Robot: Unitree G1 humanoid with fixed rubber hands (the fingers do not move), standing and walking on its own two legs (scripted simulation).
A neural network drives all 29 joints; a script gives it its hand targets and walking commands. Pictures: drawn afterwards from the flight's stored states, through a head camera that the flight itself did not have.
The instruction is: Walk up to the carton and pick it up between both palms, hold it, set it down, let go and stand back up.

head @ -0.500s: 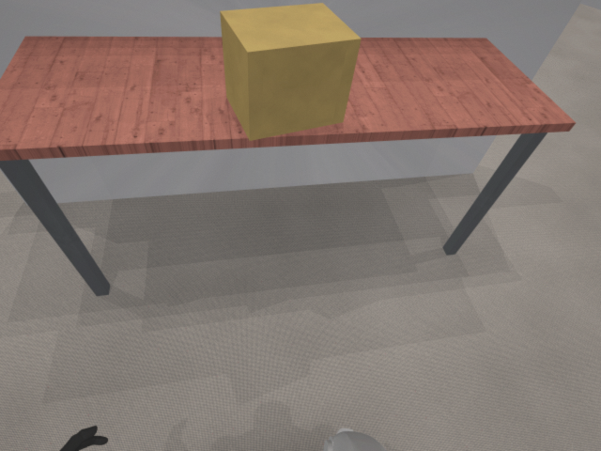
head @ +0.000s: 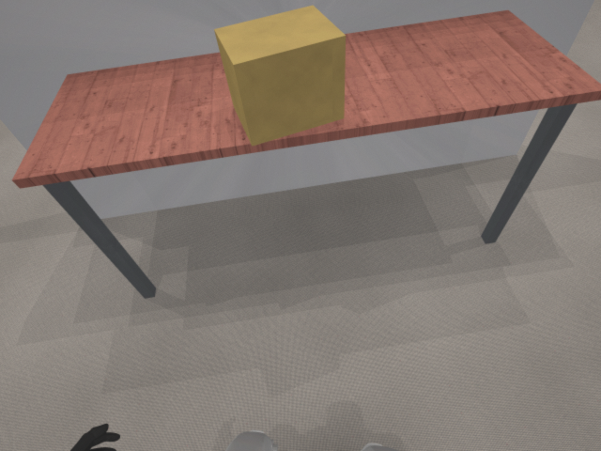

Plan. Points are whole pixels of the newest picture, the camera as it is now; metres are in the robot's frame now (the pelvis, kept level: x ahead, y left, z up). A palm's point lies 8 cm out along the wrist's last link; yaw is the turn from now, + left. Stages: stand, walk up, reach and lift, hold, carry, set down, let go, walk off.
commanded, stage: walk up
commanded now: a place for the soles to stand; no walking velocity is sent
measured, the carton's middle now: (282, 76) +0.90 +0.04 +0.02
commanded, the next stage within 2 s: none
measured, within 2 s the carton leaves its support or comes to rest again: neither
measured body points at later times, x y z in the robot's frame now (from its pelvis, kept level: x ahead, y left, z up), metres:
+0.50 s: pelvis +0.01 +0.03 -0.02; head +0.07 +0.07 +0.43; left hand +0.09 +0.35 -0.14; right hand +0.09 -0.29 -0.10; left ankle +0.00 +0.16 -0.72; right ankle +0.03 -0.08 -0.72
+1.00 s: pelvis +0.02 +0.02 -0.02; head +0.05 +0.03 +0.43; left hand +0.09 +0.35 -0.10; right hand +0.14 -0.27 -0.13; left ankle +0.02 +0.19 -0.71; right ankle +0.04 -0.07 -0.73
